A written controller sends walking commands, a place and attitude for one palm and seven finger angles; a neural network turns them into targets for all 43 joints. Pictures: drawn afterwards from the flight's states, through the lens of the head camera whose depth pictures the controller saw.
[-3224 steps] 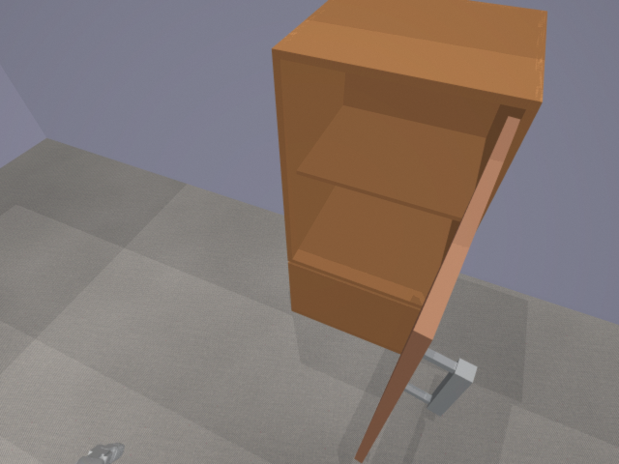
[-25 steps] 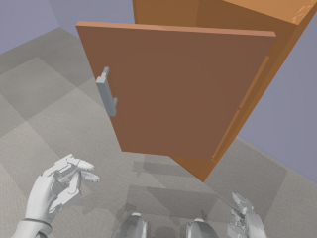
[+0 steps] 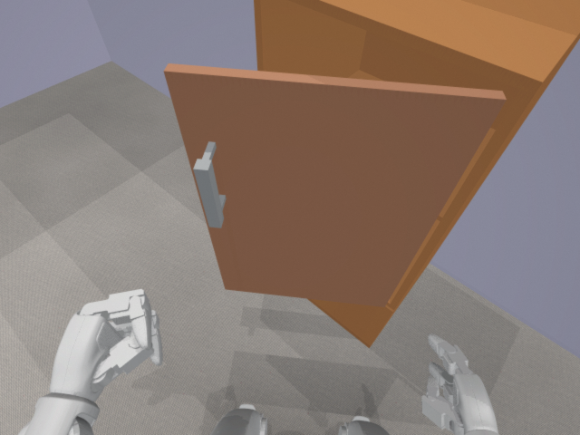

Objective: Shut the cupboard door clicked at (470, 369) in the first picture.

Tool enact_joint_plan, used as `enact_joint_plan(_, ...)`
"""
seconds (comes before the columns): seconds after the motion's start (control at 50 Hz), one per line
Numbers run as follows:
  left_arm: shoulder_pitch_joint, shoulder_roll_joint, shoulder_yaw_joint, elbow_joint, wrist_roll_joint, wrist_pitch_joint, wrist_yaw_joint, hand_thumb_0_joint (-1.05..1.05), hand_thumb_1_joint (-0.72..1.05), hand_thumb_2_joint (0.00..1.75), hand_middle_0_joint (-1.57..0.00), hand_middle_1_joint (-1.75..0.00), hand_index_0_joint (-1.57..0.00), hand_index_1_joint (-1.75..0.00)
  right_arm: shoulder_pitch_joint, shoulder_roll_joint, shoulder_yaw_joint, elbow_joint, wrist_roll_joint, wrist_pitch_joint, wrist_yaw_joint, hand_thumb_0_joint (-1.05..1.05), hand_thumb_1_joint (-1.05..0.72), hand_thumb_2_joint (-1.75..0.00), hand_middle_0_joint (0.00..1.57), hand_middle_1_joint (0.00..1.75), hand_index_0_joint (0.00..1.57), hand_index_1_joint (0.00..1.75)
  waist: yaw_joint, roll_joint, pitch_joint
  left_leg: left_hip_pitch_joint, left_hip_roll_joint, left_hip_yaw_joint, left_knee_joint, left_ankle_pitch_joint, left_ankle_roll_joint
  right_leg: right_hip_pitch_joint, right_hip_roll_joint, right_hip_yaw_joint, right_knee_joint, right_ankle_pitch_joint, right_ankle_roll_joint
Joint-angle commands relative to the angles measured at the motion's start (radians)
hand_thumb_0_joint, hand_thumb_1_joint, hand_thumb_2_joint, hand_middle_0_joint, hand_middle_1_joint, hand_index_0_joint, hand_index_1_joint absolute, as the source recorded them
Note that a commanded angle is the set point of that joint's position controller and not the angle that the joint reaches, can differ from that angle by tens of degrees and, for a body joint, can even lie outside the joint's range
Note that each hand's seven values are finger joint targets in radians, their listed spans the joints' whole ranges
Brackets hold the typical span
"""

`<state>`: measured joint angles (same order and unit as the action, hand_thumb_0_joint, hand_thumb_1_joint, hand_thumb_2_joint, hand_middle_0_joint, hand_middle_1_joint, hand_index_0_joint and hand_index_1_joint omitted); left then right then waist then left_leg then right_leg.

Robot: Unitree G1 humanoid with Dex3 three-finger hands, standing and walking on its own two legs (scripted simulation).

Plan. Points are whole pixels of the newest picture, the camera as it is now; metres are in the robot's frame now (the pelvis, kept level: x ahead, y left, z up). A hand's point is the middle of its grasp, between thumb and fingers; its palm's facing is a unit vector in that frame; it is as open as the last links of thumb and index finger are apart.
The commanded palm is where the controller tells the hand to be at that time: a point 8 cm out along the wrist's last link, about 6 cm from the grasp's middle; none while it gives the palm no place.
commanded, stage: raise the hand and make a fist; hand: left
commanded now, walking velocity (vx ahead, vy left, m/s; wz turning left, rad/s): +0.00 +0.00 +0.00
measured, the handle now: (213, 186) +0.45 +0.16 +0.07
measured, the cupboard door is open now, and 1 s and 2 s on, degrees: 34 34 34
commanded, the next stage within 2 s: bring the fist close to the handle in 0.58 s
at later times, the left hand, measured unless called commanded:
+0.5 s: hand (156, 330) +0.22 +0.18 +0.07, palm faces -0.03 -1.00 -0.06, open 3.1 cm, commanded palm +0.20 +0.23 +0.08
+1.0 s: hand (179, 298) +0.26 +0.16 +0.07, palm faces -0.06 -1.00 -0.04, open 3.1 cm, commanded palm +0.25 +0.21 +0.08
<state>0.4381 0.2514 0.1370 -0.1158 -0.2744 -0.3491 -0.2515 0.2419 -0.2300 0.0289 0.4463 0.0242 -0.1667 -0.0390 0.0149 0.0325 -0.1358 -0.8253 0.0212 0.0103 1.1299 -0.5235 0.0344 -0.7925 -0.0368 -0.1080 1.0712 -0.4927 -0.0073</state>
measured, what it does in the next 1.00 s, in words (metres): stands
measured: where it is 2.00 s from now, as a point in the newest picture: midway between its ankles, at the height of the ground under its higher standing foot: outside the picture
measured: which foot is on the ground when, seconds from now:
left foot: down 0.00-1.00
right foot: down 0.00-1.00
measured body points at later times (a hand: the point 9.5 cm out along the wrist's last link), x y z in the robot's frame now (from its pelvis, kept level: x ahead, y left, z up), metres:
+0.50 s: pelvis +0.00 -0.01 +0.01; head +0.05 -0.01 +0.46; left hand +0.22 +0.23 +0.08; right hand +0.17 -0.25 -0.07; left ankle +0.02 +0.09 -0.66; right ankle +0.02 -0.12 -0.66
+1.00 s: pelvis +0.00 -0.02 +0.01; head +0.05 -0.02 +0.45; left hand +0.26 +0.21 +0.08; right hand +0.17 -0.25 -0.07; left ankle +0.02 +0.09 -0.66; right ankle +0.02 -0.12 -0.66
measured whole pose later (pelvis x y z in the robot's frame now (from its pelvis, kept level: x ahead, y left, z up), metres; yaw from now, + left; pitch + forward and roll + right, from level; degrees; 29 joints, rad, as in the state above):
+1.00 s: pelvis +0.00 -0.02 +0.01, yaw +0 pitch +12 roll -1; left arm 0.18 0.25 0.14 0.07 -0.27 -0.30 -0.27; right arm 0.26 -0.26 0.03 0.51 0.03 -0.16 -0.05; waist 0.00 0.05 -0.12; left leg -0.79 0.03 0.01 1.09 -0.50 0.01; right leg -0.77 -0.03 -0.11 1.05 -0.49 -0.03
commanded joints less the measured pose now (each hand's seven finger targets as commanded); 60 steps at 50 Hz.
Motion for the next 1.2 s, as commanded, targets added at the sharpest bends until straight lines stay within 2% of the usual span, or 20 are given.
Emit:
enact_joint_plan(0.0,-0.085,0.132,0.092,-0.201,-0.023,-0.055,-0.010,0.00,0.90,0.90,-1.30,-1.50,-1.30,-1.50,-0.019,-0.147,-0.060,-0.144,0.001,-0.052,-0.017,0.00,-0.90,-0.90,0.20,0.30,0.20,0.30,-0.016,0.037,-0.164,0.135,-0.018,-0.067,-0.219,0.234,-0.024,0.129,0.060,0.035,-0.145,0.176,-0.029)
enact_joint_plan(0.12,-0.121,0.131,0.100,-0.179,-0.035,-0.038,-0.022,0.00,0.90,0.90,-1.30,-1.50,-1.30,-1.50,-0.018,-0.145,-0.053,-0.137,0.004,-0.056,-0.016,0.00,-0.90,-0.90,0.20,0.30,0.20,0.30,-0.014,0.037,-0.170,0.155,-0.021,-0.063,-0.236,0.258,-0.027,0.165,0.056,0.036,-0.164,0.204,-0.027)
enact_joint_plan(0.14,-0.128,0.126,0.095,-0.163,-0.037,-0.034,-0.025,0.00,0.90,0.90,-1.30,-1.50,-1.30,-1.50,-0.014,-0.147,-0.053,-0.137,0.007,-0.056,-0.017,0.00,-0.90,-0.90,0.20,0.30,0.20,0.30,-0.021,0.010,-0.151,0.152,-0.019,-0.063,-0.240,0.240,-0.027,0.157,0.057,0.034,-0.173,0.187,-0.025)
enact_joint_plan(0.2,-0.117,0.130,0.106,-0.131,-0.042,-0.025,-0.030,0.00,0.90,0.90,-1.30,-1.50,-1.30,-1.50,-0.018,-0.150,-0.057,-0.133,0.008,-0.058,-0.020,0.00,-0.90,-0.90,0.20,0.30,0.20,0.30,-0.014,-0.015,-0.149,0.142,-0.022,-0.057,-0.242,0.232,-0.023,0.178,0.056,0.046,-0.188,0.178,-0.024)
enact_joint_plan(0.24,-0.110,0.114,0.089,-0.131,-0.040,-0.025,-0.036,0.00,0.90,0.90,-1.30,-1.50,-1.30,-1.50,-0.016,-0.149,-0.057,-0.134,0.009,-0.060,-0.017,0.00,-0.90,-0.90,0.20,0.30,0.20,0.30,-0.014,0.012,-0.151,0.146,-0.024,-0.051,-0.242,0.245,-0.025,0.181,0.051,0.047,-0.187,0.196,-0.023)
enact_joint_plan(0.3,-0.110,0.136,0.110,-0.137,-0.038,-0.035,-0.028,0.00,0.90,0.90,-1.30,-1.50,-1.30,-1.50,-0.018,-0.151,-0.060,-0.132,0.006,-0.061,-0.014,0.00,-0.90,-0.90,0.20,0.30,0.20,0.30,-0.008,0.000,-0.153,0.139,-0.025,-0.050,-0.239,0.255,-0.023,0.190,0.052,0.050,-0.183,0.203,-0.025)
enact_joint_plan(0.34,-0.118,0.123,0.104,-0.136,-0.042,-0.046,-0.025,0.00,0.90,0.90,-1.30,-1.50,-1.30,-1.50,-0.018,-0.148,-0.060,-0.133,0.006,-0.062,-0.014,0.00,-0.90,-0.90,0.20,0.30,0.20,0.30,-0.011,-0.017,-0.148,0.127,-0.027,-0.046,-0.237,0.232,-0.023,0.188,0.048,0.056,-0.190,0.177,-0.021)
enact_joint_plan(0.4,-0.128,0.146,0.115,-0.145,-0.034,-0.065,-0.015,0.00,0.90,0.90,-1.30,-1.50,-1.30,-1.50,-0.021,-0.152,-0.063,-0.128,0.005,-0.061,-0.015,0.00,-0.90,-0.90,0.20,0.30,0.20,0.30,-0.010,0.002,-0.145,0.124,-0.025,-0.045,-0.233,0.217,-0.020,0.174,0.050,0.063,-0.188,0.155,-0.024)
enact_joint_plan(0.44,-0.125,0.129,0.104,-0.153,-0.038,-0.071,-0.014,0.00,0.90,0.90,-1.30,-1.50,-1.30,-1.50,-0.018,-0.148,-0.062,-0.129,0.005,-0.063,-0.014,0.00,-0.90,-0.90,0.20,0.30,0.20,0.30,-0.013,0.005,-0.165,0.132,-0.027,-0.041,-0.229,0.231,-0.019,0.184,0.047,0.065,-0.185,0.178,-0.021)
enact_joint_plan(0.6,-0.123,0.135,0.104,-0.136,-0.040,-0.065,-0.025,0.00,0.90,0.90,-1.30,-1.50,-1.30,-1.50,-0.021,-0.149,-0.064,-0.124,0.008,-0.057,-0.018,0.00,-0.90,-0.90,0.20,0.30,0.20,0.30,-0.017,-0.018,-0.148,0.107,-0.028,-0.035,-0.213,0.216,-0.016,0.191,0.044,0.089,-0.204,0.152,-0.019)
enact_joint_plan(0.66,-0.126,0.127,0.099,-0.139,-0.040,-0.060,-0.025,0.00,0.90,0.90,-1.30,-1.50,-1.30,-1.50,-0.021,-0.146,-0.062,-0.127,0.008,-0.055,-0.018,0.00,-0.90,-0.90,0.20,0.30,0.20,0.30,-0.019,0.002,-0.147,0.114,-0.028,-0.034,-0.215,0.214,-0.017,0.183,0.042,0.085,-0.203,0.157,-0.017)
enact_joint_plan(0.7,-0.190,0.138,0.099,-0.131,-0.039,-0.062,-0.023,0.00,0.90,0.90,-1.30,-1.50,-1.30,-1.50,-0.016,-0.151,-0.059,-0.117,0.005,-0.055,-0.021,0.00,-0.90,-0.90,0.20,0.30,0.20,0.30,-0.033,-0.030,-0.144,0.097,-0.026,-0.035,-0.198,0.211,-0.013,0.177,0.043,0.095,-0.204,0.148,-0.015)
enact_joint_plan(0.76,-0.280,0.135,0.099,-0.082,-0.039,-0.064,-0.026,0.00,0.90,0.90,-1.30,-1.50,-1.30,-1.50,-0.016,-0.152,-0.055,-0.102,0.007,-0.061,-0.025,0.00,-0.90,-0.90,0.20,0.30,0.20,0.30,-0.042,-0.029,-0.136,0.079,-0.025,-0.037,-0.190,0.170,-0.015,0.148,0.040,0.105,-0.210,0.090,-0.013)
enact_joint_plan(0.84,-0.340,0.124,0.069,-0.078,-0.030,-0.048,-0.030,0.00,0.90,0.90,-1.30,-1.50,-1.30,-1.50,-0.014,-0.155,-0.053,-0.098,0.009,-0.067,-0.025,0.00,-0.90,-0.90,0.20,0.30,0.20,0.30,-0.036,0.023,-0.192,0.123,-0.026,-0.039,-0.202,0.212,-0.013,0.174,0.040,0.092,-0.193,0.159,-0.018)
enact_joint_plan(0.88,-0.331,0.123,0.072,-0.053,-0.027,-0.028,-0.025,0.00,0.90,0.90,-1.30,-1.50,-1.30,-1.50,-0.007,-0.156,-0.053,-0.101,0.009,-0.062,-0.025,0.00,-0.90,-0.90,0.20,0.30,0.20,0.30,-0.031,-0.012,-0.198,0.122,-0.027,-0.037,-0.211,0.233,-0.013,0.195,0.040,0.086,-0.194,0.193,-0.014)
enact_joint_plan(0.9,-0.354,0.148,0.090,-0.031,-0.022,-0.020,-0.020,0.00,0.90,0.90,-1.30,-1.50,-1.30,-1.50,-0.006,-0.161,-0.053,-0.094,0.007,-0.059,-0.026,0.00,-0.90,-0.90,0.20,0.30,0.20,0.30,-0.032,-0.025,-0.201,0.113,-0.025,-0.039,-0.205,0.239,-0.011,0.197,0.041,0.090,-0.193,0.197,-0.014)
enact_joint_plan(0.96,-0.427,0.111,0.061,-0.002,-0.013,-0.009,-0.005,0.00,0.90,0.90,-1.30,-1.50,-1.30,-1.50,-0.013,-0.153,-0.051,-0.090,0.008,-0.052,-0.021,0.00,-0.90,-0.90,0.20,0.30,0.20,0.30,-0.035,-0.007,-0.190,0.126,-0.027,-0.037,-0.219,0.235,-0.015,0.189,0.039,0.084,-0.193,0.201,-0.013)
enact_joint_plan(1.0,-0.423,0.122,0.075,0.004,-0.007,-0.010,0.010,0.00,0.90,0.90,-1.30,-1.50,-1.30,-1.50,-0.011,-0.157,-0.053,-0.091,0.006,-0.047,-0.019,0.00,-0.90,-0.90,0.20,0.30,0.20,0.30,-0.021,-0.004,-0.206,0.140,-0.026,-0.037,-0.229,0.255,-0.015,0.203,0.041,0.075,-0.188,0.222,-0.017)
enact_joint_plan(1.08,-0.462,0.097,0.049,0.034,0.012,-0.018,0.033,0.00,0.90,0.90,-1.30,-1.50,-1.30,-1.50,-0.006,-0.154,-0.055,-0.083,0.005,-0.037,-0.011,0.00,-0.90,-0.90,0.20,0.30,0.20,0.30,-0.027,-0.004,-0.207,0.159,-0.025,-0.034,-0.239,0.270,-0.017,0.196,0.040,0.068,-0.185,0.250,-0.017)
enact_joint_plan(1.18,-0.542,0.117,0.076,0.087,0.024,-0.031,0.053,0.00,0.90,0.90,-1.30,-1.50,-1.30,-1.50,-0.005,-0.156,-0.060,-0.065,0.003,-0.021,-0.006,0.00,-0.90,-0.90,0.20,0.30,0.20,0.30,-0.029,-0.028,-0.218,0.148,-0.026,-0.027,-0.241,0.257,-0.017,0.208,0.036,0.077,-0.191,0.243,-0.015)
